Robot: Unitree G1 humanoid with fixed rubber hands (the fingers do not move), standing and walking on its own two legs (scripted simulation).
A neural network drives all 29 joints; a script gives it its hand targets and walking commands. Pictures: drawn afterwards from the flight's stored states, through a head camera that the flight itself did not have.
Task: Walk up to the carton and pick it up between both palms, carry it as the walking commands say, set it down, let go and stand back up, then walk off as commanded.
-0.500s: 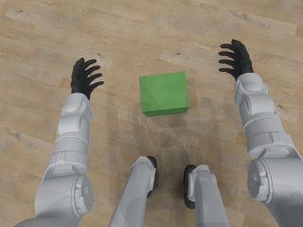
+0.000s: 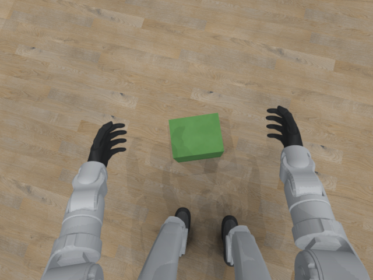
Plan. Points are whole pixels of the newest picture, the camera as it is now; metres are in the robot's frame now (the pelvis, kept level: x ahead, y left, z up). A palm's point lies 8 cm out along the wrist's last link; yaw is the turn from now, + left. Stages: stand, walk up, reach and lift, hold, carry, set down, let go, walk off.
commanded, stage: let go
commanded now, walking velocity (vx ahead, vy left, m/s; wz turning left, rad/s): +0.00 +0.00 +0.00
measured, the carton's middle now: (196, 139) +0.49 +0.07 -0.60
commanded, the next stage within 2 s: stand in 1.00 s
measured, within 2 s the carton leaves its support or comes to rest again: neither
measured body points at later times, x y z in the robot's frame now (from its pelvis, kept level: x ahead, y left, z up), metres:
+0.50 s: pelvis +0.07 -0.01 +0.08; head +0.13 -0.02 +0.52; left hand +0.23 +0.24 +0.00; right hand +0.28 -0.22 -0.01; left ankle +0.05 +0.11 -0.66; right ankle +0.03 -0.12 -0.66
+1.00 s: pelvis +0.05 -0.01 +0.08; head +0.06 -0.01 +0.53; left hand +0.22 +0.24 +0.00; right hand +0.23 -0.23 +0.00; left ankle +0.05 +0.11 -0.66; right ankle +0.03 -0.12 -0.66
